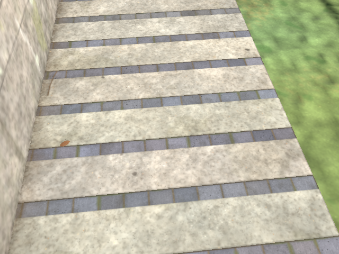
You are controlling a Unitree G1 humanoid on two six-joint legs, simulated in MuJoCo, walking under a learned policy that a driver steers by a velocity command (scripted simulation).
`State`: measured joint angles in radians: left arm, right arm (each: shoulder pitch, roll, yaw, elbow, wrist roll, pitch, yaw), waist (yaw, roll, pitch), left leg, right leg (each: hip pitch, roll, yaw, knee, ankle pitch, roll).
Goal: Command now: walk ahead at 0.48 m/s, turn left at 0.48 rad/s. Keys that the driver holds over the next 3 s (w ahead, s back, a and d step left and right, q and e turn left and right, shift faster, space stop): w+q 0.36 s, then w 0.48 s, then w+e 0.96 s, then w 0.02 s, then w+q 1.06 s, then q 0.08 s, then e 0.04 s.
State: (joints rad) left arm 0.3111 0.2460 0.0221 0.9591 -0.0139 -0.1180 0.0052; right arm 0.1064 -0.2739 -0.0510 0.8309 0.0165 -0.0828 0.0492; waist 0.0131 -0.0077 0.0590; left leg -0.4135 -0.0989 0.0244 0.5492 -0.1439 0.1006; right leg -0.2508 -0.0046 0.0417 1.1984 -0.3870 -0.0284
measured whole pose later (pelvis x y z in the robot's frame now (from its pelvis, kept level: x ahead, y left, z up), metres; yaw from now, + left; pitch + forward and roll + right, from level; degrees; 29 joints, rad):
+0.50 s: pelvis +0.29 -0.03 +0.01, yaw +15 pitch +2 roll -1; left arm 0.12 0.26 0.04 0.76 0.00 -0.13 -0.01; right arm 0.36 -0.29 -0.05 0.83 0.03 -0.05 -0.01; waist -0.03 0.03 0.01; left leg -0.33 -0.07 -0.14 1.10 -0.43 0.04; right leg -0.35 0.05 0.02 0.47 -0.15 -0.02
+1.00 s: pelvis +0.53 +0.10 +0.01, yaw +16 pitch +1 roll -1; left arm 0.36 0.30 0.04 0.90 -0.03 -0.08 -0.01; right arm 0.14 -0.26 -0.03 0.72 0.00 -0.08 0.02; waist 0.04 -0.03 0.02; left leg -0.35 0.00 0.06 0.50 -0.18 0.04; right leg -0.37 -0.03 0.05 1.10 -0.41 -0.02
